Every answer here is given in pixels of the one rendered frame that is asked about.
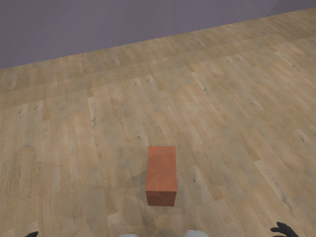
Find robot right hand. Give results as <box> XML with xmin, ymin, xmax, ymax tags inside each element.
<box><xmin>271</xmin><ymin>222</ymin><xmax>299</xmax><ymax>237</ymax></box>

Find carton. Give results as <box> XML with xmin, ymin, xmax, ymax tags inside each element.
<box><xmin>145</xmin><ymin>145</ymin><xmax>177</xmax><ymax>206</ymax></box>

